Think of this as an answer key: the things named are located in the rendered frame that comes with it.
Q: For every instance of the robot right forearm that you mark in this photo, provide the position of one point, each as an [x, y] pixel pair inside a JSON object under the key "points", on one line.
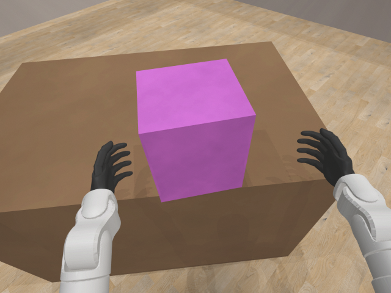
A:
{"points": [[365, 209]]}

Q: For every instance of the robot left hand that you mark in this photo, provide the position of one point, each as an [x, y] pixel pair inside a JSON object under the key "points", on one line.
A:
{"points": [[103, 176]]}

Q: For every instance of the robot left forearm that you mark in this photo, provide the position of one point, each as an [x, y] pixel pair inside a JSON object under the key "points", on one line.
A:
{"points": [[86, 261]]}

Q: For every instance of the pedestal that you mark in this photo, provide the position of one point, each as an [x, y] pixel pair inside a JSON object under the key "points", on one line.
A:
{"points": [[55, 116]]}

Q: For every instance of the robot right hand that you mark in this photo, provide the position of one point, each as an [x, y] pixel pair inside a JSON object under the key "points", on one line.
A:
{"points": [[334, 161]]}

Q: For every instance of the carton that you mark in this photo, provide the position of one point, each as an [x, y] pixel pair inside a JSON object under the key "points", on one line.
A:
{"points": [[195, 124]]}

